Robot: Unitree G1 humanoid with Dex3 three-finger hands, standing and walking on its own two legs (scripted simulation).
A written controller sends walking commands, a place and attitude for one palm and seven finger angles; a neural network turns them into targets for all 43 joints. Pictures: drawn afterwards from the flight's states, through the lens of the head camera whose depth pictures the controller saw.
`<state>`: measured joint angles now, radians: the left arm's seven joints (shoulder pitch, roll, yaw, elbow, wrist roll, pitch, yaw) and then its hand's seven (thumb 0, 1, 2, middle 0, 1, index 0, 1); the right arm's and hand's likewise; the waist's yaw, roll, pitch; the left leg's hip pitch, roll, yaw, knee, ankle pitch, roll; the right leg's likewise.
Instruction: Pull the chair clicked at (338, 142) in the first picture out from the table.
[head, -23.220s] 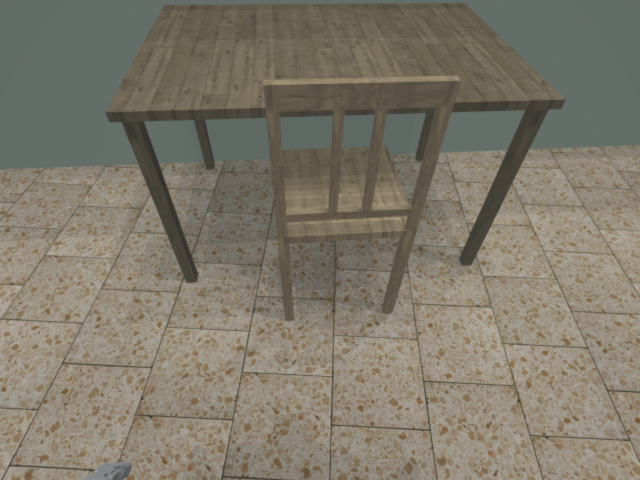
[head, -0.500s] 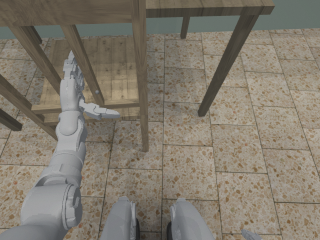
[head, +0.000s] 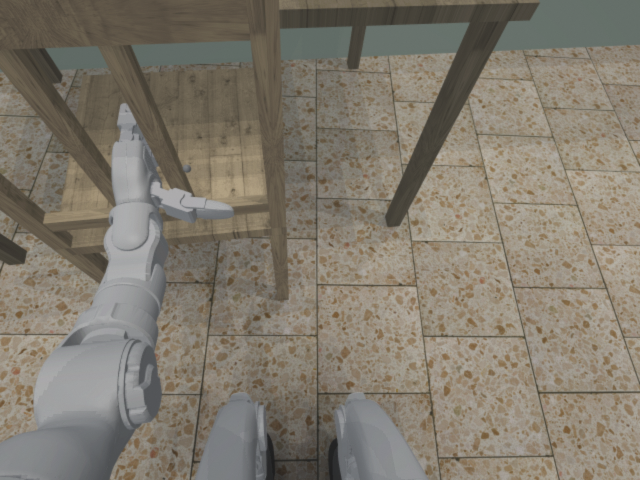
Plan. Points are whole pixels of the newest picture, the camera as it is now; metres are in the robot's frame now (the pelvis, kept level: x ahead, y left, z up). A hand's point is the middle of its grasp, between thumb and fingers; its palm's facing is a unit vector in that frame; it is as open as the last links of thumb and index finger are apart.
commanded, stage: push the fingers through the gap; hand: left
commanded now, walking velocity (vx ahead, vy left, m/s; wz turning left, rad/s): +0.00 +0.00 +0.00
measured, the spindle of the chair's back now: (83, 149) +0.52 +0.26 +0.04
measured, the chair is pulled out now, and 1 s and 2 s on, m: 0.00 0.00 0.03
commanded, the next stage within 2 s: hook a spindle and tug to test in 0.10 s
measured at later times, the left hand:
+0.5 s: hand (186, 165) +0.50 +0.14 +0.04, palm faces +0.10 -0.99 -0.04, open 16.0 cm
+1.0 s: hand (180, 162) +0.50 +0.15 +0.04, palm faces +0.10 -0.99 -0.03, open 7.0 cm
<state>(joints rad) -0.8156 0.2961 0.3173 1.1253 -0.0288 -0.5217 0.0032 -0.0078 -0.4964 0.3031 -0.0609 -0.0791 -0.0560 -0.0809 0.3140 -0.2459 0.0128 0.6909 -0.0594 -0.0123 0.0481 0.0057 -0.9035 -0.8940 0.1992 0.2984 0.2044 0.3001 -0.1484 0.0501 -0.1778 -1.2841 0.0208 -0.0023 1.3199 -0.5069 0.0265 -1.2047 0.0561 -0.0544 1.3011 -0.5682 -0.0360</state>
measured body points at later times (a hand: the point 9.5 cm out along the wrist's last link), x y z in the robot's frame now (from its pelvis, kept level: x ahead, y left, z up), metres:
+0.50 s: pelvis +0.00 +0.00 +0.00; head +0.14 +0.01 +0.43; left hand +0.48 +0.19 +0.04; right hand +0.05 -0.26 -0.13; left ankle +0.05 +0.10 -0.61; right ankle +0.02 -0.10 -0.61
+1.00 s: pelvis +0.01 +0.00 +0.00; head +0.15 +0.02 +0.43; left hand +0.49 +0.20 +0.04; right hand +0.05 -0.26 -0.12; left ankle +0.05 +0.10 -0.61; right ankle +0.02 -0.10 -0.61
